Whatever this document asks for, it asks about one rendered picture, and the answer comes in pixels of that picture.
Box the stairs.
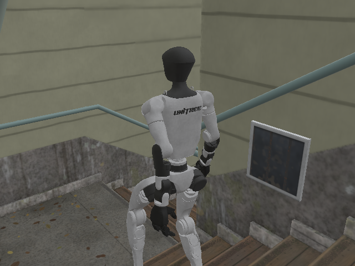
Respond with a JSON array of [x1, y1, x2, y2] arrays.
[[143, 235, 355, 266], [114, 186, 196, 242]]

